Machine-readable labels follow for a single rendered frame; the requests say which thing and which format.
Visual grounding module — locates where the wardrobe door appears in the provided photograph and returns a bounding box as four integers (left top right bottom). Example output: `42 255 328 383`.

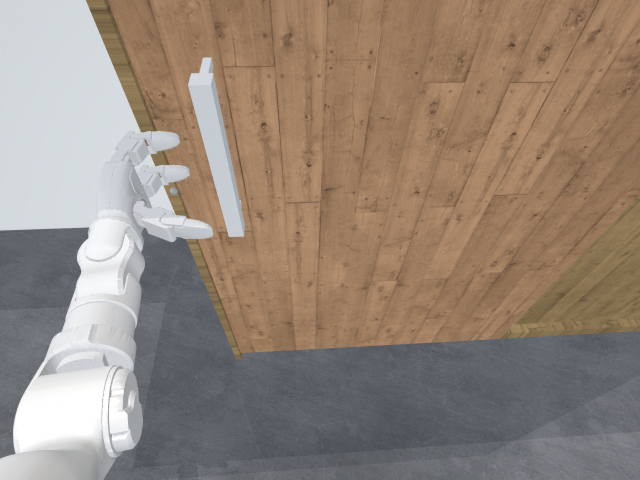
515 196 640 324
108 0 640 353

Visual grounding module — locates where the left robot upper arm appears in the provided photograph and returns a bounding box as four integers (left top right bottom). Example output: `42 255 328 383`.
0 365 143 480

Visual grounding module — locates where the handle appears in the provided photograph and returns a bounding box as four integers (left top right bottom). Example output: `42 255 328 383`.
188 58 245 237

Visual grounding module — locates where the left robot hand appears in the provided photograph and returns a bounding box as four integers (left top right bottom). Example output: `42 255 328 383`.
96 130 214 242

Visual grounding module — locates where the left robot forearm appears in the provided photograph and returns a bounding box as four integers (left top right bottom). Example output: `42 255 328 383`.
13 216 145 454

